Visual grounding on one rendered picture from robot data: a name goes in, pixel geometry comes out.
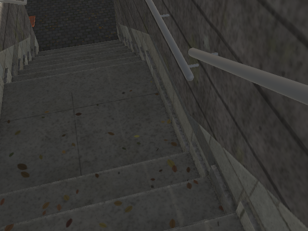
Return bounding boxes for stairs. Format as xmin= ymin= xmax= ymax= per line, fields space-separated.
xmin=12 ymin=39 xmax=141 ymax=82
xmin=0 ymin=151 xmax=244 ymax=231

